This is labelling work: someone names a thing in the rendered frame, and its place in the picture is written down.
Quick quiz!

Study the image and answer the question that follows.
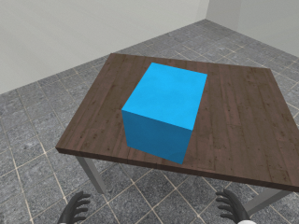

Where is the robot right hand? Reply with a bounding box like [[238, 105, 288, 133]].
[[215, 189, 251, 224]]

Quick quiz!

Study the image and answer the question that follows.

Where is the carton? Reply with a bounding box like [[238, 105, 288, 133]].
[[121, 63, 207, 164]]

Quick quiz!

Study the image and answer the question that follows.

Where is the robot left hand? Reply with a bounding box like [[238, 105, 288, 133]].
[[57, 190, 91, 224]]

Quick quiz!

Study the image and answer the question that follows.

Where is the table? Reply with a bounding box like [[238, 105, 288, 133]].
[[55, 53, 299, 216]]

